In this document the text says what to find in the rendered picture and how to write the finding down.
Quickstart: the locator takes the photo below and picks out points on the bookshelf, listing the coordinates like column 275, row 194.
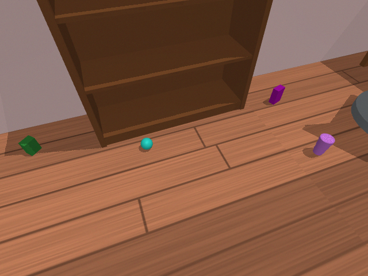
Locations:
column 142, row 66

